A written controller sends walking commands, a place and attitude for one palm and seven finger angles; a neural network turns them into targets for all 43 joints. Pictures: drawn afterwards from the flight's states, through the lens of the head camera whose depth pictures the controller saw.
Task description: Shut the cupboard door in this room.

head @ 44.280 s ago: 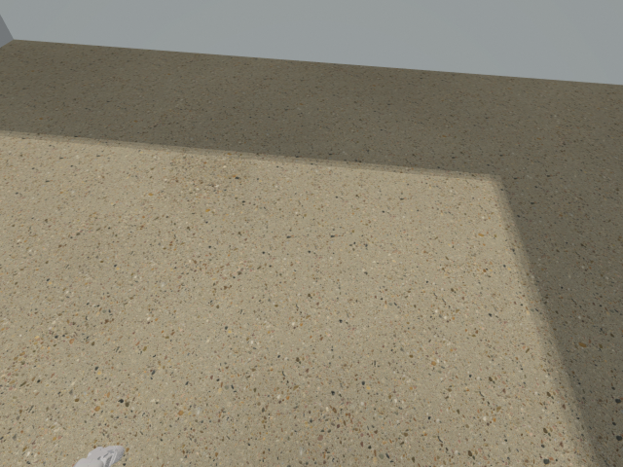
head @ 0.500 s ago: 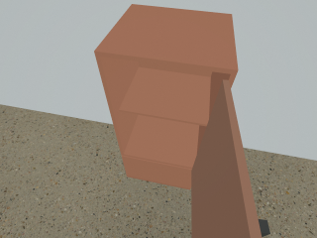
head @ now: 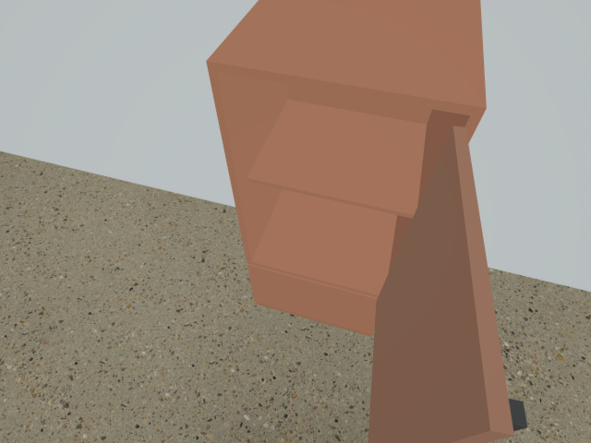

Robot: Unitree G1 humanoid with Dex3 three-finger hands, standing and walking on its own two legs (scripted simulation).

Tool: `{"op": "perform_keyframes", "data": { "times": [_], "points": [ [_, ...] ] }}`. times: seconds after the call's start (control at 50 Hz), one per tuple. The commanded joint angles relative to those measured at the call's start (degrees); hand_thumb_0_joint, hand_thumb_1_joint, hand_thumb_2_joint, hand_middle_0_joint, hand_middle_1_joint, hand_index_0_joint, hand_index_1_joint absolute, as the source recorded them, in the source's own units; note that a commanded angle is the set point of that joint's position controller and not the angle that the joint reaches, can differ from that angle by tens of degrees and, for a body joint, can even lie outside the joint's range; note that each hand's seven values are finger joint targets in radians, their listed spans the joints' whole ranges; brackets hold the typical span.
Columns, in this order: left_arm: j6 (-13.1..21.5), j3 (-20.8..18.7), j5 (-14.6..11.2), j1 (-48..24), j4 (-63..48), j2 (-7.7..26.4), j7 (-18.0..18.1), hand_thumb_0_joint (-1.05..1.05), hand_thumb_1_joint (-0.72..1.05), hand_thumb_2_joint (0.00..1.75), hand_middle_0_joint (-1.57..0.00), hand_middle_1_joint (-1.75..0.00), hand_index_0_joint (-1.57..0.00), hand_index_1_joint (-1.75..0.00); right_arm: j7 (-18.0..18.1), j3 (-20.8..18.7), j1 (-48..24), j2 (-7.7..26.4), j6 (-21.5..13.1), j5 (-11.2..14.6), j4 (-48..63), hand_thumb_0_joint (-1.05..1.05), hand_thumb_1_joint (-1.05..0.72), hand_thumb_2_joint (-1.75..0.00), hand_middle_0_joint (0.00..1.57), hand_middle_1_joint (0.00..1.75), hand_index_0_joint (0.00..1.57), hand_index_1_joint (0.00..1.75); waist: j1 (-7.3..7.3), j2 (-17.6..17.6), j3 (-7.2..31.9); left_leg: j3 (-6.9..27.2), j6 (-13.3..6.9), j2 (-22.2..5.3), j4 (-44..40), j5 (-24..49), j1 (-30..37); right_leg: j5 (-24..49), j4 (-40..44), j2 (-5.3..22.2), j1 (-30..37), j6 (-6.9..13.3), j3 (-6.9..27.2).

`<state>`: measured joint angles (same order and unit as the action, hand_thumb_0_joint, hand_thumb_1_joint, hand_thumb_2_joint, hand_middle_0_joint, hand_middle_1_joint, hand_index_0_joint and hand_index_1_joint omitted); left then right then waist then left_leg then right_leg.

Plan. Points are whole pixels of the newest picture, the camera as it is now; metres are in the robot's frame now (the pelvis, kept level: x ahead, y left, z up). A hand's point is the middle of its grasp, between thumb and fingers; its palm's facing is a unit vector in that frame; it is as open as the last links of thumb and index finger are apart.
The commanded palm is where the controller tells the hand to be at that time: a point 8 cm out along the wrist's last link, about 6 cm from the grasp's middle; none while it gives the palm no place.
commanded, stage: turn or walk to find it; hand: left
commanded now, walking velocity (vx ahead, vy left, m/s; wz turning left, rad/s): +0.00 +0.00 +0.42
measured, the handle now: (466, 418) +0.17 -0.19 -0.02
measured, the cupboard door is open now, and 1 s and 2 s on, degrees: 96 88 82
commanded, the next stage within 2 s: none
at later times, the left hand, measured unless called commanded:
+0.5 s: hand out of the picture -0.02 +0.20 -0.14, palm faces +0.21 -0.93 -0.29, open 7.4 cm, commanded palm none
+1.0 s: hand out of the picture -0.20 +0.20 -0.17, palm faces +0.50 -0.83 -0.25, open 7.4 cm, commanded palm none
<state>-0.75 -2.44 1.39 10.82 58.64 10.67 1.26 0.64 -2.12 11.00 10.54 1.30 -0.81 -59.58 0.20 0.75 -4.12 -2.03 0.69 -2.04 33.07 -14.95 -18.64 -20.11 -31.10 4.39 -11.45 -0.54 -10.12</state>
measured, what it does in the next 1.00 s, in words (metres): steps on the spot, turning left: right foot, then left foot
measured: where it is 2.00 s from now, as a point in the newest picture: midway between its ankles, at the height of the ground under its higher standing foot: outside the picture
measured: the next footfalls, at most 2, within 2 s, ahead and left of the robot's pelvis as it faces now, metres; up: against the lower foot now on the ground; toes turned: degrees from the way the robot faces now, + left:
right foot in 0.44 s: -0.08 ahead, -0.12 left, +0.00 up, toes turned +9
left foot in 0.86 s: -0.13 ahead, +0.12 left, +0.00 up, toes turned +28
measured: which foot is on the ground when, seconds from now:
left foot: down 0.00-0.42, up 0.44-0.84, down 0.86-1.00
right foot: down 0.00-0.10, up 0.12-0.42, down 0.44-0.88, up 0.90-1.00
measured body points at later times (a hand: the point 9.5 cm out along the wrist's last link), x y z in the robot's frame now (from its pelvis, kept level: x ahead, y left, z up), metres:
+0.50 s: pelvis -0.08 -0.02 +0.00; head -0.04 -0.04 +0.45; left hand -0.03 +0.25 -0.12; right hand -0.01 -0.26 -0.16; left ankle -0.02 +0.12 -0.70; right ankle -0.12 -0.12 -0.73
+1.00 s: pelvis -0.09 +0.01 +0.00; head -0.04 +0.06 +0.45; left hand -0.22 +0.25 -0.15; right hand +0.13 -0.16 -0.13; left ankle -0.16 +0.10 -0.73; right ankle -0.09 -0.13 -0.66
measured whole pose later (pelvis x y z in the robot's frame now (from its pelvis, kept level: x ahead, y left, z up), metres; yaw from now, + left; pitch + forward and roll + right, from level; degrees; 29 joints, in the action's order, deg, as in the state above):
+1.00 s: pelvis -0.09 +0.01 +0.00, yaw +28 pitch +1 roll +0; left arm -3.1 -3.4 1.0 15.0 57.8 14.8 1.0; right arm 0.8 -2.7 4.4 12.8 2.2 -0.7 -55.2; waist -2.6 -2.8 -6.9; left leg -1.0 -1.3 0.6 29.6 -17.6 -13.4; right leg -29.6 -60.9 5.4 -23.3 -3.6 -4.1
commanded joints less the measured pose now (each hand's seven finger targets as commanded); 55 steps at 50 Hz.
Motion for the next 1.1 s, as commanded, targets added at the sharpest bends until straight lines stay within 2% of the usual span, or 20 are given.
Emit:
{"op": "perform_keyframes", "data": {
  "times": [0.0,0.04,0.06,0.08,0.1,0.18,0.28,0.36,0.38,0.42,0.46,0.5,0.6,0.74,0.82,0.84,0.86,0.92,0.96,1.08],
  "points": [
    [0.11,-3.06,0.33,0.95,-4.66,11.84,0.75,0.0,0.9,0.9,-0.2,-0.3,-0.2,-0.3,-0.4,-2.24,1.07,5.28,-0.06,-0.06,5.77,0.0,-0.9,-0.9,0.2,0.3,0.2,0.3,-0.4,-11.77,2.88,-0.86,1.09,-1.96,9.79,-9.96,-3.37,14.83,9.06,18.97,-0.45,9.47,10.12],
    [-0.04,-3.09,0.07,-1.09,-5.76,11.32,0.32,0.0,0.9,0.9,-0.2,-0.3,-0.2,-0.3,-0.94,-2.26,5.22,5.8,-0.66,-0.1,5.22,0.0,-0.9,-0.9,0.2,0.3,0.2,0.3,2.05,-3.85,6.05,1.9,0.06,-2.97,-2.43,5.74,4.7,14.47,-2.46,12.83,-3.25,4.14,2.82],
    [-0.38,-2.8,-0.53,0.63,-6.56,8.17,0.01,0.0,0.9,0.9,-0.2,-0.3,-0.2,-0.3,-0.77,-2.95,7.09,9.77,-1.24,-0.63,5.34,0.0,-0.9,-0.9,0.2,0.3,0.2,0.3,2.31,9.11,7.68,17.87,-4.36,-10.73,-10.07,18.5,8.51,3.62,-14.32,3.94,-9.59,-0.82,-1.04],
    [-0.56,-2.12,-0.58,-0.31,-7.57,6.24,0.06,0.0,0.9,0.9,-0.2,-0.3,-0.2,-0.3,-0.27,-4.21,9.45,13.69,-1.14,-0.72,5.07,0.0,-0.9,-0.9,0.2,0.3,0.2,0.3,3.55,15.58,9.07,30.86,-10.32,-18.27,-17.62,17.48,10.96,-17.25,-25.53,-2.12,-16.0,-2.08,2.52],
    [-1.01,-2.09,-0.13,-2.3,-7.81,7.13,0.01,0.0,0.9,0.9,-0.2,-0.3,-0.2,-0.3,0.25,-4.5,10.52,14.59,-1.14,-0.41,4.45,0.0,-0.9,-0.9,0.2,0.3,0.2,0.3,3.96,11.39,9.02,32.35,-11.68,-18.99,-19.05,10.26,10.97,-16.12,-30.75,-1.09,-19.27,-1.23,8.93],
    [-0.08,-1.86,-0.31,-2.53,-6.98,6.28,-1.02,0.0,0.9,0.9,-0.2,-0.3,-0.2,-0.3,0.83,-3.29,5.17,10.45,-1.77,-0.42,6.7,0.0,-0.9,-0.9,0.2,0.3,0.2,0.3,1.69,5.65,12.02,22.35,-10.9,-11.74,-16.16,10.58,14.58,-6.95,-29.68,-0.65,-20.66,-2.34,10.7],
    [-0.87,-1.36,-1.14,-2.72,-8.05,5.93,-0.9,0.0,0.9,0.9,-0.2,-0.3,-0.2,-0.3,0.42,-3.67,6.35,12.13,-0.6,-0.65,6.86,0.0,-0.9,-0.9,0.2,0.3,0.2,0.3,2.77,8.05,12.44,24.41,-10.96,-10.43,-17.77,7.27,13.39,-10.95,-15.08,-3.08,-12.02,-1.88,9.73],
    [-1.84,-2.08,-1.58,7.18,-5.47,7.41,-0.59,0.0,0.9,0.9,-0.2,-0.3,-0.2,-0.3,-0.3,-4.24,2.13,12.15,0.65,-1.06,8.37,0.0,-0.9,-0.9,0.2,0.3,0.2,0.3,-1.19,9.42,10.69,20.79,-4.17,-4.17,-21.99,-3.98,1.01,-4.83,4.39,-6.15,5.16,0.25,5.25],
    [-1.74,-2.5,-1.4,10.68,-4.6,8.78,-0.34,0.0,0.9,0.9,-0.2,-0.3,-0.2,-0.3,-0.43,-4.27,0.72,11.18,1.04,-0.81,8.67,0.0,-0.9,-0.9,0.2,0.3,0.2,0.3,-2.75,7.28,9.42,18.48,-1.34,-1.68,-19.33,-8.43,-5.41,-0.26,12.65,-4.54,12.15,1.05,5.52],
    [-1.4,-3.81,0.5,5.77,-7.88,16.98,0.43,0.0,0.9,0.9,-0.2,-0.3,-0.2,-0.3,-0.59,-4.16,1.04,6.12,1.26,-0.33,10.35,0.0,-0.9,-0.9,0.2,0.3,0.2,0.3,-2.82,-16.92,2.21,4.55,2.9,8.32,14.84,-14.09,-22.51,-14.56,24.81,23.05,7.89,10.43,31.1],
    [-0.08,-2.72,-0.49,-4.28,-10.88,11.98,0.98,0.0,0.9,0.9,-0.2,-0.3,-0.2,-0.3,-1.19,-4.72,-0.77,8.2,2.03,-0.7,8.78,0.0,-0.9,-0.9,0.2,0.3,0.2,0.3,0.98,-8.71,-4.53,8.06,1.07,2.88,29.79,-10.21,-15.87,-3.89,22.44,18.8,-9.33,9.33,23.53],
    [0.85,-1.82,-0.38,-6.89,-11.3,9.06,0.68,0.0,0.9,0.9,-0.2,-0.3,-0.2,-0.3,-1.69,-4.3,4.31,6.74,2.07,-0.47,6.96,0.0,-0.9,-0.9,0.2,0.3,0.2,0.3,3.91,-7.02,-3.73,5.13,2.06,2.23,34.13,-5.83,-15.44,12.87,16.47,12.79,-5.35,7.27,12.35],
    [1.57,-1.89,-0.32,6.02,-7.61,9.82,0.53,0.0,0.9,0.9,-0.2,-0.3,-0.2,-0.3,-1.45,-3.12,-1.9,5.75,1.77,-0.18,8.08,0.0,-0.9,-0.9,0.2,0.3,0.2,0.3,-1.49,-10.62,0.63,1.8,3.35,1.44,28.33,-7.6,-16.04,38.23,9.7,12.86,8.38,7.55,9.1],
    [1.14,-2.78,0.18,11.89,-5.3,13.18,0.53,0.0,0.9,0.9,-0.2,-0.3,-0.2,-0.3,-1.42,-1.45,-8.75,5.54,1.09,0.38,9.45,0.0,-0.9,-0.9,0.2,0.3,0.2,0.3,-4.29,-13.76,3.95,-2.21,2.09,2.25,9.72,-10.84,-8.12,49.25,5.02,14.1,14.1,8.02,8.31],
    [1.27,-2.98,-0.58,8.23,-5.29,13.8,0.34,0.0,0.9,0.9,-0.2,-0.3,-0.2,-0.3,-1.11,-1.95,-1.15,8.3,-0.27,-0.04,7.77,0.0,-0.9,-0.9,0.2,0.3,0.2,0.3,1.29,-9.13,9.33,-3.21,-0.06,1.63,-11.6,9.28,12.09,43.35,-8.24,12.3,6.05,2.92,2.86],
    [1.14,-2.7,-0.99,8.68,-6.67,11.5,-0.1,0.0,0.9,0.9,-0.2,-0.3,-0.2,-0.3,-0.84,-3.3,1.85,13.8,-0.78,-0.54,7.51,0.0,-0.9,-0.9,0.2,0.3,0.2,0.3,2.62,4.18,13.1,10.36,-5.45,-9.94,-10.97,28.31,25.58,21.4,-19.5,6.32,-8.37,-1.0,-0.5],
    [1.02,-1.41,-0.79,7.26,-8.23,8.18,-0.2,0.0,0.9,0.9,-0.2,-0.3,-0.2,-0.3,-0.67,-4.48,4.92,17.9,-0.31,0.18,6.95,0.0,-0.9,-0.9,0.2,0.3,0.2,0.3,3.59,15.39,13.8,21.31,-13.03,-21.27,-9.42,52.47,28.71,-17.01,-29.87,1.29,-18.7,-2.69,1.7],
    [-0.38,-1.79,-0.88,1.24,-7.36,8.87,0.0,0.0,0.9,0.9,-0.2,-0.3,-0.2,-0.3,0.87,-3.59,-0.27,14.12,-0.24,0.13,6.64,0.0,-0.9,-0.9,0.2,0.3,0.2,0.3,2.37,9.55,8.49,15.78,-13.06,-15.74,-10.25,41.53,20.21,-11.19,-34.33,2.46,-21.31,-3.41,9.42],
    [-0.67,-2.0,-0.66,2.57,-6.37,8.25,-0.53,0.0,0.9,0.9,-0.2,-0.3,-0.2,-0.3,0.83,-2.92,-2.87,12.43,-0.54,0.03,7.06,0.0,-0.9,-0.9,0.2,0.3,0.2,0.3,0.25,6.6,6.21,11.82,-10.38,-11.6,-11.21,35.78,16.55,-6.23,-32.81,1.68,-19.74,-3.81,8.51],
    [-1.19,-1.63,-0.76,0.57,-8.04,7.58,-0.76,0.0,0.9,0.9,-0.2,-0.3,-0.2,-0.3,0.26,-3.15,-1.91,12.88,-0.46,-0.24,8.19,0.0,-0.9,-0.9,0.2,0.3,0.2,0.3,0.32,8.94,4.46,13.43,-10.31,-9.71,-12.39,28.02,10.99,-4.39,-21.42,-0.2,-15.29,-4.21,7.34]
  ]
}}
